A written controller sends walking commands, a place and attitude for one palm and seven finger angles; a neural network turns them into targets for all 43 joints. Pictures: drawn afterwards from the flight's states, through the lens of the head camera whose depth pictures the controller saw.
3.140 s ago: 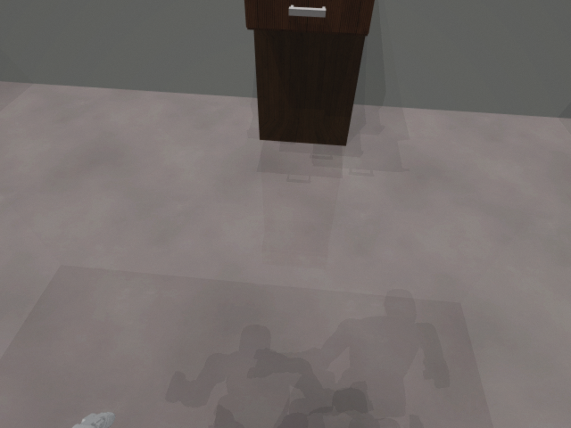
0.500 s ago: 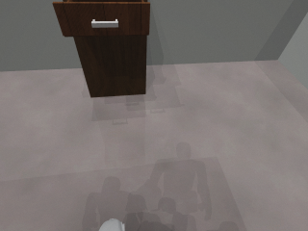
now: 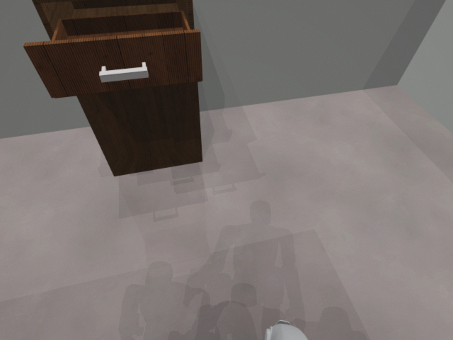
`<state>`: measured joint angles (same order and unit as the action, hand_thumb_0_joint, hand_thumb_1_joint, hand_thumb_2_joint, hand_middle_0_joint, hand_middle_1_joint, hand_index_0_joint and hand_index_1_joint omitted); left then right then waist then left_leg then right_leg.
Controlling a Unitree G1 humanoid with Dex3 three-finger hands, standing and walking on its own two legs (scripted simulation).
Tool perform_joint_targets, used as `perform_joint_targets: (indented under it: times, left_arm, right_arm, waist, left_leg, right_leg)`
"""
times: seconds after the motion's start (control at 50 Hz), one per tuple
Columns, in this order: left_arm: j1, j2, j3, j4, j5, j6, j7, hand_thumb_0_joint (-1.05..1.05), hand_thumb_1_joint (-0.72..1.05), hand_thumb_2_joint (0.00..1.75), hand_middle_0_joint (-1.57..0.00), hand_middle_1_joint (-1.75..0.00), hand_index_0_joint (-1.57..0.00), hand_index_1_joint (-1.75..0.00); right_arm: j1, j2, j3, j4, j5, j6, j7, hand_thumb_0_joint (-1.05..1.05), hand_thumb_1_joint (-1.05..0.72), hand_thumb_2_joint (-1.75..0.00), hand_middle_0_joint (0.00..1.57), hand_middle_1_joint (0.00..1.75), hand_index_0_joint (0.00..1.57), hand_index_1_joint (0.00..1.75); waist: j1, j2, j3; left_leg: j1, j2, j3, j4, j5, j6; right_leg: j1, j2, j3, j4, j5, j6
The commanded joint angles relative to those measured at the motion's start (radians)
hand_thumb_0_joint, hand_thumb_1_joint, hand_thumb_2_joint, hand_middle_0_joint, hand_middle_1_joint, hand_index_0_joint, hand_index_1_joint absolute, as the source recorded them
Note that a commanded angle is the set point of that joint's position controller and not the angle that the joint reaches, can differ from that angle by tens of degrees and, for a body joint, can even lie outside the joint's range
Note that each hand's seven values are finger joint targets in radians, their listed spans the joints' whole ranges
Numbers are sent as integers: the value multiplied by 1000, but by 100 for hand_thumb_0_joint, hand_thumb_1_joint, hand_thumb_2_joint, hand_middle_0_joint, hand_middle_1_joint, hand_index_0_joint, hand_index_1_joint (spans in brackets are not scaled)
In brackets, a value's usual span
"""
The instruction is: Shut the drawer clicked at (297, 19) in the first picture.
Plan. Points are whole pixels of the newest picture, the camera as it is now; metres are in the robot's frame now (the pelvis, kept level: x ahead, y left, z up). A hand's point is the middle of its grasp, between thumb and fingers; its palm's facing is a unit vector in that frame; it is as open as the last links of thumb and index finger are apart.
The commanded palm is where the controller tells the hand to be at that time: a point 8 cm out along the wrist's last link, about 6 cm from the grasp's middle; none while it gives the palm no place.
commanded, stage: walk to a spot facing it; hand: left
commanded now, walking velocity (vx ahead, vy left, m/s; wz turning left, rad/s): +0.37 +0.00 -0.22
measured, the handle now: (124, 70) +0.79 +0.34 +0.04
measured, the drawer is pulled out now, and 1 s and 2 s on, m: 0.29 0.29 0.29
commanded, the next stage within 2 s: turn to face it in 0.34 s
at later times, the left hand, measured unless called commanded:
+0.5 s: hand (161, 310) +0.21 +0.15 -0.19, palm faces +0.08 -0.98 -0.15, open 7.3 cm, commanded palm none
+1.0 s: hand (157, 247) +0.35 +0.19 -0.17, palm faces +0.21 -0.95 -0.25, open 7.4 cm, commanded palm none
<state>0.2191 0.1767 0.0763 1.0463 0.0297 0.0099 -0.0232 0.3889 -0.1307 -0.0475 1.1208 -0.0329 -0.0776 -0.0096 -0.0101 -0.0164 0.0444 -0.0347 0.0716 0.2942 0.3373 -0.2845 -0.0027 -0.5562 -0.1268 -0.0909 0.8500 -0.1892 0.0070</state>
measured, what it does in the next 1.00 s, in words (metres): walks ahead: right foot, then left foot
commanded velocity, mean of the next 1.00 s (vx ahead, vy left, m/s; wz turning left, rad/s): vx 0.13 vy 0.00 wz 0.23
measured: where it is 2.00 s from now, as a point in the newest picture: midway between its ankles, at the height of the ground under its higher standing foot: (221, 287)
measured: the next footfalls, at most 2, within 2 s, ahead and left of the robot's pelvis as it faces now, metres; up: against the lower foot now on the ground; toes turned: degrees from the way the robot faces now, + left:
right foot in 0.12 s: +0.20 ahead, -0.14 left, +0.00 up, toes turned -11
left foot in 0.54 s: +0.37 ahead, +0.09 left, +0.00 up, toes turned +11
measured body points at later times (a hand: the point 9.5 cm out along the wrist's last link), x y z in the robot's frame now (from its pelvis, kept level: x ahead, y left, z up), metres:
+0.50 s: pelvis +0.21 -0.02 -0.01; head +0.22 +0.00 +0.44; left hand +0.21 +0.21 -0.18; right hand +0.30 -0.27 -0.14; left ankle +0.32 +0.09 -0.73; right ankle +0.16 -0.14 -0.74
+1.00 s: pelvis +0.30 -0.02 -0.01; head +0.31 -0.03 +0.44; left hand +0.33 +0.24 -0.15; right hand +0.38 -0.24 -0.17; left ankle +0.33 +0.09 -0.74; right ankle +0.33 -0.13 -0.74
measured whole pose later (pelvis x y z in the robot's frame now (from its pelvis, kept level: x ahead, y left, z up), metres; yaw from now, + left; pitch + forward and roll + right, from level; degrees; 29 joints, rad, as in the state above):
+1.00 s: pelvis +0.30 -0.02 -0.01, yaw +10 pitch -1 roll +1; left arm 0.19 0.17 0.05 0.97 0.01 0.02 0.03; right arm 0.23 -0.17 -0.05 1.01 -0.03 0.02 0.00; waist -0.02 0.02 0.04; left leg -0.31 -0.04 0.05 0.51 -0.18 0.05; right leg -0.29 -0.04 -0.04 0.60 -0.31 0.04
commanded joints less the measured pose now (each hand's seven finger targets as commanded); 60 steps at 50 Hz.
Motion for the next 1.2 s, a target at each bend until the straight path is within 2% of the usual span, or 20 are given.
perform_joint_targets:
  times: [0.0, 0.04, 0.08, 0.1, 0.12, 0.18, 0.26, 0.42, 0.48, 0.5, 0.52, 0.54, 0.6, 0.68, 0.94, 0.96, 1.0, 1.02, 1.08, 1.18]
  left_arm:
    - [-107, 7, -7, -82, 1, -32, -11, 0, 90, 90, -20, -30, -20, -30]
    - [-56, 34, -2, -68, 3, -43, -8, 0, 90, 90, -20, -30, -20, -30]
    - [207, 108, 21, 18, 9, -62, 1, 0, 90, 90, -20, -30, -20, -30]
    - [341, 237, 53, 49, 9, -73, 17, 0, 90, 90, -20, -30, -20, -30]
    - [392, 287, 53, 61, -16, -72, 22, 0, 90, 90, -20, -30, -20, -30]
    - [138, 156, 17, -1, -13, -72, 36, 0, 90, 90, -20, -30, -20, -30]
    - [49, 90, -4, -16, 1, -85, 40, 0, 90, 90, -20, -30, -20, -30]
    - [123, 130, -7, 14, -3, -86, 36, 0, 90, 90, -20, -30, -20, -30]
    - [115, 133, -7, 17, -9, -72, 40, 0, 90, 90, -20, -30, -20, -30]
    - [136, 110, -11, 14, -13, -65, 41, 0, 90, 90, -20, -30, -20, -30]
    - [177, 66, -16, -4, -26, -59, 37, 0, 90, 90, -20, -30, -20, -30]
    - [143, 68, -25, -42, -20, -56, 40, 0, 90, 90, -20, -30, -20, -30]
    - [58, 70, -14, -39, -12, -41, 38, 0, 90, 90, -20, -30, -20, -30]
    - [130, 53, -12, -17, -13, -5, 40, 0, 90, 90, -20, -30, -20, -30]
    - [79, 60, -11, -96, -16, -4, 58, 0, 90, 90, -20, -30, -20, -30]
    - [96, 79, -10, -93, -15, -12, 63, 0, 90, 90, -20, -30, -20, -30]
    - [80, 202, 4, -110, -3, -22, 67, 0, 90, 90, -20, -30, -20, -30]
    - [65, 210, 10, -127, -9, -25, 67, 0, 90, 90, -20, -30, -20, -30]
    - [-18, 153, -1, -143, -7, -20, 68, 0, 90, 90, -20, -30, -20, -30]
    - [78, 154, 3, -110, -2, -31, 62, 0, 90, 90, -20, -30, -20, -30]
  right_arm:
    - [74, -145, -26, -6, -1, -3, -6, 0, -90, -90, 20, 30, 20, 30]
    - [71, -150, -27, 1, 0, 3, -5, 0, -90, -90, 20, 30, 20, 30]
    - [44, -146, -24, -2, 12, 3, 3, 0, -90, -90, 20, 30, 20, 30]
    - [63, -81, -11, -35, 26, -3, 10, 0, -90, -90, 20, 30, 20, 30]
    - [-18, -83, -4, -81, 29, -1, 9, 0, -90, -90, 20, 30, 20, 30]
    - [-95, -82, -17, -85, 15, 16, 7, 0, -90, -90, 20, 30, 20, 30]
    - [16, -34, -15, -48, 6, 57, 15, 0, -90, -90, 20, 30, 20, 30]
    - [-191, -57, -8, -143, 11, 40, 38, 0, -90, -90, 20, 30, 20, 30]
    - [-89, -92, -8, -113, 9, 34, 30, 0, -90, -90, 20, 30, 20, 30]
    - [4, -150, -18, -90, 4, 28, 24, 0, -90, -90, 20, 30, 20, 30]
    - [81, -261, -39, -89, -5, 26, 11, 0, -90, -90, 20, 30, 20, 30]
    - [121, -306, -38, -88, 9, 40, 0, 0, -90, -90, 20, 30, 20, 30]
    - [-73, -214, -18, -132, 12, 39, -15, 0, -90, -90, 20, 30, 20, 30]
    - [-175, -187, -13, -161, 19, 41, -13, 0, -90, -90, 20, 30, 20, 30]
    - [-175, -203, -41, -171, 13, 85, -5, 0, -90, -90, 20, 30, 20, 30]
    - [-175, -182, -38, -171, 20, 83, -2, 0, -90, -90, 20, 30, 20, 30]
    - [-168, -102, -23, -200, 29, 85, 8, 0, -90, -90, 20, 30, 20, 30]
    - [-193, -140, -33, -205, 18, 106, 5, 0, -90, -90, 20, 30, 20, 30]
    - [-161, -128, -37, -162, 17, 121, 10, 0, -90, -90, 20, 30, 20, 30]
    - [-194, -106, -24, -167, 16, 114, 10, 0, -90, -90, 20, 30, 20, 30]
  waist:
    - [-28, 148, 75]
    - [4, 116, 35]
    - [131, 14, -101]
    - [169, -245, -229]
    - [167, -223, -228]
    - [69, -75, -30]
    - [-35, -87, 15]
    - [19, -88, 58]
    - [-31, -19, 22]
    - [-59, 94, -52]
    - [-70, 312, -134]
    - [-75, 346, -152]
    - [-26, 178, -58]
    - [30, 139, -95]
    - [27, 103, -84]
    - [37, 51, -81]
    - [22, -242, -60]
    - [39, -274, -55]
    - [-9, -104, 13]
    - [39, -118, -34]
  left_leg:
    - [-6, 273, -102, -118, 255, 106]
    - [-15, 267, -88, 1, 372, 88]
    - [-184, 187, -13, 377, 433, 33]
    - [-447, 75, 4, 716, 9, -6]
    - [-616, 2, -123, 951, -305, -12]
    - [-626, 126, -270, 1001, -75, -1]
    - [-468, 119, -229, 775, -2, -28]
    - [-421, 62, -173, 371, 65, -12]
    - [-209, 8, -145, 219, 156, 8]
    - [-50, 46, -220, 160, 298, 31]
    - [110, 260, -507, 93, 508, 136]
    - [96, 373, -675, 16, 594, 222]
    - [-116, 278, -559, -43, 381, 201]
    - [-210, 182, -396, -75, 344, 160]
    - [-237, 136, -504, 32, 264, 150]
    - [-293, 95, -474, 92, 216, 107]
    - [-438, -100, -275, 338, -150, -5]
    - [-423, -76, -309, 499, -253, -8]
    - [-450, -52, -308, 739, -155, -20]
    - [-423, -39, -264, 576, -167, -44]
  right_leg:
    - [23, 27, -45, -169, -3, -19]
    - [171, 68, -76, -244, -33, -43]
    - [567, 72, -45, -318, -1, -87]
    - [807, -198, 337, -413, -25, -178]
    - [838, -329, 593, -547, 97, -257]
    - [461, -263, 363, -610, -82, -195]
    - [226, -167, 111, -663, -34, -145]
    - [362, -168, 58, -621, 69, -137]
    - [360, -121, -45, -438, 197, -84]
    - [314, -68, -90, -242, 175, -43]
    - [136, 49, -137, 21, -145, 15]
    - [74, 96, -60, 247, -475, 22]
    - [12, 16, 68, 357, -311, 26]
    - [130, 19, 55, 238, -188, 51]
    - [339, 91, 41, -330, -81, 36]
    - [426, 58, 72, -462, 0, 30]
    - [439, -270, 373, -591, 106, -117]
    - [347, -304, 389, -620, 119, -178]
    - [318, -197, 208, -568, 229, -168]
    - [453, -184, 151, -543, 291, -161]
